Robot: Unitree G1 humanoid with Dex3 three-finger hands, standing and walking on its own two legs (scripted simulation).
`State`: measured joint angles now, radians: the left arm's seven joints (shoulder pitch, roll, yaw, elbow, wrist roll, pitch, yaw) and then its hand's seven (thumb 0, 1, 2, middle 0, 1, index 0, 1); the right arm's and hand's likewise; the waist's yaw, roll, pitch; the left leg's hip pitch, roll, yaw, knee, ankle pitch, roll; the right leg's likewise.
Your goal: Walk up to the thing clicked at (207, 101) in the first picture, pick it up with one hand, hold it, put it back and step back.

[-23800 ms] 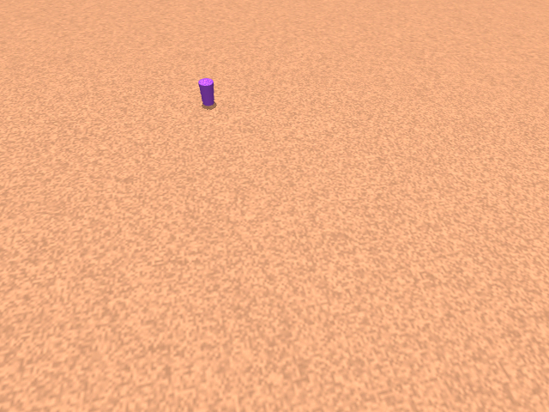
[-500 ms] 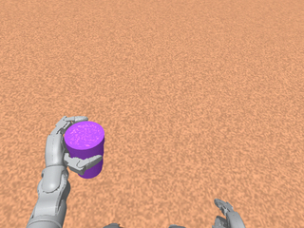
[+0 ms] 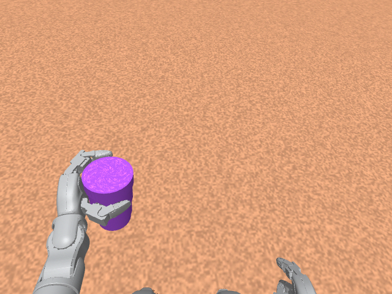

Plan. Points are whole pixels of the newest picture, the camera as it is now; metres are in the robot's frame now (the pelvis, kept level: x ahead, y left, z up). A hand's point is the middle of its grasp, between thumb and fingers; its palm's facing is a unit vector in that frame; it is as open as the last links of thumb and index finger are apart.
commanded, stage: hold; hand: left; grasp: from the side
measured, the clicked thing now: (111, 197) +0.32 +0.16 -0.01
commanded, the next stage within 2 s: crouch in 1.44 s
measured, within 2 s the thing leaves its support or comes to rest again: neither
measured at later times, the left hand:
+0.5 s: hand (100, 189) +0.32 +0.18 +0.03, palm faces +0.16 -0.99 -0.03, open 12.2 cm
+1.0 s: hand (101, 190) +0.31 +0.17 +0.03, palm faces +0.15 -0.99 -0.04, open 12.2 cm
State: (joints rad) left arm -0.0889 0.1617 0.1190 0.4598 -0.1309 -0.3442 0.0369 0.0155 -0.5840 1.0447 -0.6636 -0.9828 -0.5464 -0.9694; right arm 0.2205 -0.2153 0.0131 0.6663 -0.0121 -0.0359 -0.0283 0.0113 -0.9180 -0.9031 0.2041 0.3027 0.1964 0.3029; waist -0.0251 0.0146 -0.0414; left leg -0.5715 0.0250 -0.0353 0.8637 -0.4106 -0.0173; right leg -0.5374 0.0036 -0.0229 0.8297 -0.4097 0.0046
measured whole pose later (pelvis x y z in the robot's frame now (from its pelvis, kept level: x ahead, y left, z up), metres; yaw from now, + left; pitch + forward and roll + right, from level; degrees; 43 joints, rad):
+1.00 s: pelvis +0.00 +0.00 +0.00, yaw +0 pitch +6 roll -1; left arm -0.07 0.17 0.11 0.43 -0.14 -0.34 0.03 0.01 -0.58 1.04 -0.66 -0.98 -0.55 -0.97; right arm 0.23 -0.22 0.01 0.67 0.00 -0.05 -0.03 0.01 -0.92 -0.91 0.20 0.30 0.20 0.30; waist -0.02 0.02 -0.04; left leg -0.58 0.02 -0.03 0.87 -0.41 -0.01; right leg -0.54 0.00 -0.02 0.83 -0.41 0.01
